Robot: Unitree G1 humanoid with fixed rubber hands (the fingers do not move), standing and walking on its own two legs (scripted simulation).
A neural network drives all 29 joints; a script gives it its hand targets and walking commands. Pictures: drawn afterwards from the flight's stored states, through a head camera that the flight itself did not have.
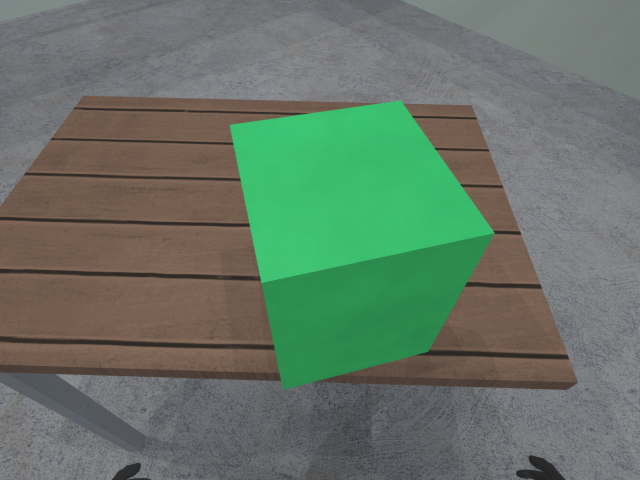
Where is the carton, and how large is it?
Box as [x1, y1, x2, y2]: [230, 101, 494, 389]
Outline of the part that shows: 401,101 230,125 283,389 427,351 494,233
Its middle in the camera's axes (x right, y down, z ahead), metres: +0.02 +0.01 +0.47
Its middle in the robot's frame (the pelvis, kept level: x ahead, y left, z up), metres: +0.37 +0.00 +0.09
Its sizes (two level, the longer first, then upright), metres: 0.210 0.200 0.250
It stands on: a table, 0.74 m high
